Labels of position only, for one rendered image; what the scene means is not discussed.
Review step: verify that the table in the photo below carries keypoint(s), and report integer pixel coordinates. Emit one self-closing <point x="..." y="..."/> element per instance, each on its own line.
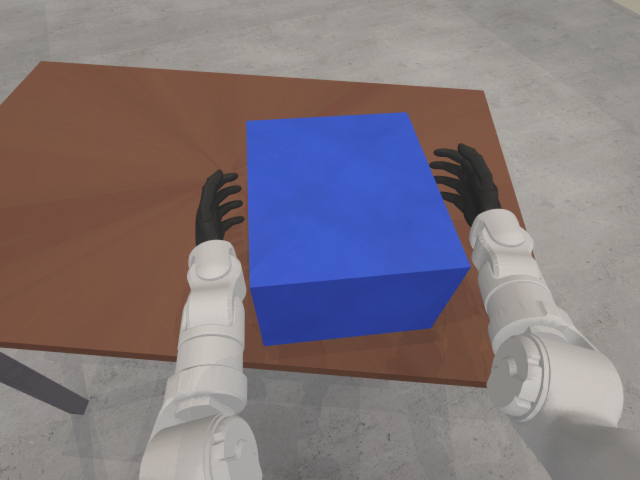
<point x="101" y="176"/>

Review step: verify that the right robot upper arm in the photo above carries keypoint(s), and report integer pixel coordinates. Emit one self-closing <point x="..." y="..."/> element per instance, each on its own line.
<point x="565" y="402"/>

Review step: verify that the robot left forearm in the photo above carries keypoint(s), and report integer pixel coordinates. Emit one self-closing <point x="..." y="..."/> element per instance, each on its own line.
<point x="209" y="377"/>

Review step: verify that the left robot upper arm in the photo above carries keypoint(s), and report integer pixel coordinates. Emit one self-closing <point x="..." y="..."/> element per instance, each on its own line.
<point x="217" y="447"/>

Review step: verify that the robot right hand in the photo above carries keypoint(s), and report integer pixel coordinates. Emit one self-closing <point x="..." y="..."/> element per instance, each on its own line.
<point x="477" y="191"/>

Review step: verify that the carton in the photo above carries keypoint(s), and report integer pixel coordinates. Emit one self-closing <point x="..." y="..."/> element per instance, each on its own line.
<point x="348" y="232"/>

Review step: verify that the robot right forearm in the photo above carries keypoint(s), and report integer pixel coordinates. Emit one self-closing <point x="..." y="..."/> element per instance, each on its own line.
<point x="514" y="292"/>

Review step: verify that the robot left hand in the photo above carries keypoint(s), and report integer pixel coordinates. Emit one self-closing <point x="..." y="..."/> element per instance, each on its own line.
<point x="208" y="225"/>

